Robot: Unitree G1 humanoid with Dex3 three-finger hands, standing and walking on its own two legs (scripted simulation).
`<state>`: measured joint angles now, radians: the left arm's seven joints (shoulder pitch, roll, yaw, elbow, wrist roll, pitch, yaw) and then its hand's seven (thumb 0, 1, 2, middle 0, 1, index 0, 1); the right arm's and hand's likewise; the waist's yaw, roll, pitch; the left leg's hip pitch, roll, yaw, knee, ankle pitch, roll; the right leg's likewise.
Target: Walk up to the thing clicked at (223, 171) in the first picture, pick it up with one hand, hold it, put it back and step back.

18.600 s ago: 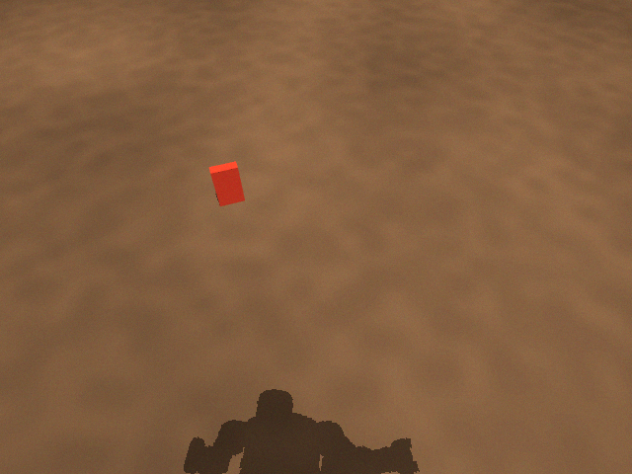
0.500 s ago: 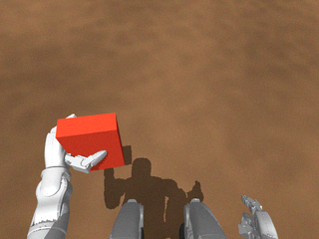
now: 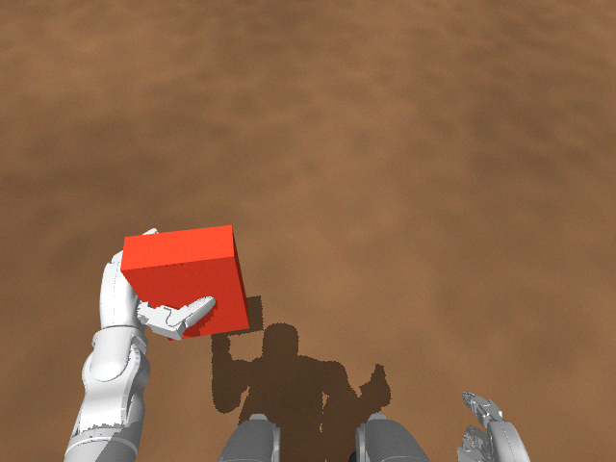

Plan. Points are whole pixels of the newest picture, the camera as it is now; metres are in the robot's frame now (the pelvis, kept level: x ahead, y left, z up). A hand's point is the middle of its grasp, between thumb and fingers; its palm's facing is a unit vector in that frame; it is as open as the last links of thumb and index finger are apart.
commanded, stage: lift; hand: left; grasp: from the side
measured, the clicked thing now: (196, 289) +0.32 +0.16 +0.01
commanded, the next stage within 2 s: hold in 0.32 s
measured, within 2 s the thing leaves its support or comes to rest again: neither
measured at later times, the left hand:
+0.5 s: hand (175, 267) +0.33 +0.18 +0.05, palm faces +0.12 -0.99 -0.03, open 9.0 cm
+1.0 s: hand (172, 273) +0.31 +0.18 +0.07, palm faces +0.13 -0.99 -0.03, open 9.0 cm
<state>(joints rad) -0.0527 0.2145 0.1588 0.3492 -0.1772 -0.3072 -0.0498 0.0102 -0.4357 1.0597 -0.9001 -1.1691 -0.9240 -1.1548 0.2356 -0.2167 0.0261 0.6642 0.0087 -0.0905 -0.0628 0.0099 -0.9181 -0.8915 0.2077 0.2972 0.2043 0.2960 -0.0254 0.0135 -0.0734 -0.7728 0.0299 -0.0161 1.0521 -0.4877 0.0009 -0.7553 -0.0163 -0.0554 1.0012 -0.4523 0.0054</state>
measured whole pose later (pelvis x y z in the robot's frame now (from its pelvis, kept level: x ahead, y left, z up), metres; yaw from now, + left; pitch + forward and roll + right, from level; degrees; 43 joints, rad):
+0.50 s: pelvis +0.01 +0.00 +0.02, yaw +0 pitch +8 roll -2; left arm -0.05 0.20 0.16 0.38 -0.17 -0.32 -0.05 0.01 -0.44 1.06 -0.90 -1.17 -0.92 -1.16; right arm 0.25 -0.22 0.02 0.69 0.00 -0.07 -0.06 0.01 -0.92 -0.89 0.21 0.30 0.20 0.30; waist -0.03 0.02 -0.05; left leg -0.62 0.03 -0.01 0.93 -0.46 0.00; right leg -0.60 -0.01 -0.05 0.88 -0.42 0.01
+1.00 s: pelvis +0.00 +0.00 +0.03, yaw +0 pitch +5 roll -1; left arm -0.03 0.19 0.13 0.35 -0.16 -0.31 -0.03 0.01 -0.44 1.06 -0.90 -1.17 -0.92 -1.16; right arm 0.24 -0.21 0.01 0.69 0.00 -0.08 -0.05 0.01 -0.93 -0.90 0.21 0.30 0.20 0.30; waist -0.02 0.02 -0.03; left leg -0.54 0.03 -0.01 0.87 -0.42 0.00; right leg -0.52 -0.01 -0.05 0.82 -0.39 0.01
